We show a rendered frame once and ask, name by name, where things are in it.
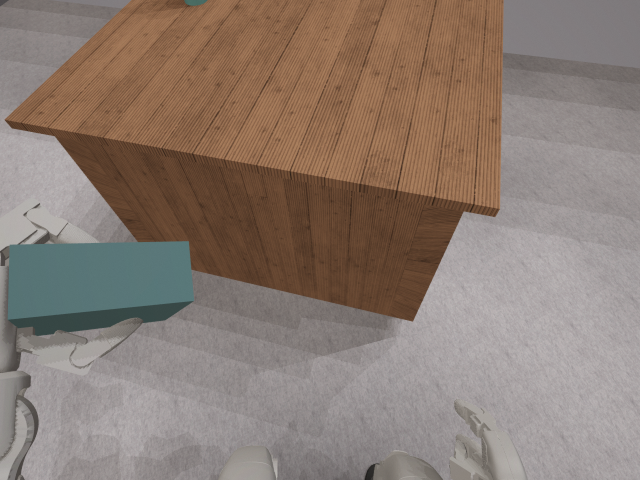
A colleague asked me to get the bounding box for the table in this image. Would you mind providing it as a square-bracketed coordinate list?
[5, 0, 504, 322]

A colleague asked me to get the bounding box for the left robot hand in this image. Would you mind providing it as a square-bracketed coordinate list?
[0, 198, 144, 376]

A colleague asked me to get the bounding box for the right robot hand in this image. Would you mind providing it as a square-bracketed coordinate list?
[450, 399, 528, 480]

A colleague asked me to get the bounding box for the left robot forearm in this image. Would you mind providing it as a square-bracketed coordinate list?
[0, 371, 39, 480]

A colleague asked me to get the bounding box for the sponge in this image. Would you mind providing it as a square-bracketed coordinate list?
[8, 241, 194, 336]

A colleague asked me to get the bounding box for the robot left thigh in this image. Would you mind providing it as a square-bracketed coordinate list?
[218, 445, 277, 480]

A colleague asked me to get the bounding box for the right robot shin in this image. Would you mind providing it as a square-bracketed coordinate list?
[383, 450, 408, 461]

